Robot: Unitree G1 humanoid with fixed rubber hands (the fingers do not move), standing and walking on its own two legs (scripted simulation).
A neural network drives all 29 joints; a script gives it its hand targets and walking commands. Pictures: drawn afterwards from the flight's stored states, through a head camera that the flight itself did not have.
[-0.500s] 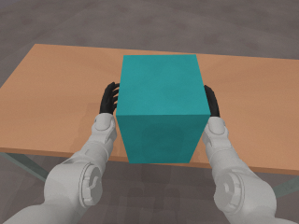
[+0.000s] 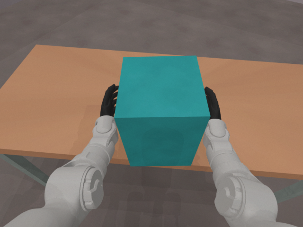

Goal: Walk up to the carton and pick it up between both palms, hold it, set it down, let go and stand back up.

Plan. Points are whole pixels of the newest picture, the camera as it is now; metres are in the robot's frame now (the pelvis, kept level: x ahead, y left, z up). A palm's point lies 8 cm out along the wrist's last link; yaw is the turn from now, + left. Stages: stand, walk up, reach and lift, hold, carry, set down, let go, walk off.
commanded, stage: reach and lift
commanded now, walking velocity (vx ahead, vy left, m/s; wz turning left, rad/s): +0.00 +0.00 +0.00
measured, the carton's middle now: (160, 116) +0.43 -0.01 +0.02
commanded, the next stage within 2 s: none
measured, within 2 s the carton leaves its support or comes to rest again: neither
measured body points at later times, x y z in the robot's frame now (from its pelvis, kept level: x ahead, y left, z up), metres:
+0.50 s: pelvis -0.01 +0.00 +0.00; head +0.03 -0.01 +0.45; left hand +0.42 +0.14 +0.07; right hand +0.41 -0.16 +0.07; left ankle +0.00 +0.12 -0.73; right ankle +0.01 -0.12 -0.73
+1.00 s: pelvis -0.02 +0.00 +0.00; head +0.01 +0.00 +0.45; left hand +0.41 +0.14 +0.08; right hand +0.40 -0.15 +0.08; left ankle +0.00 +0.12 -0.73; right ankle +0.01 -0.12 -0.73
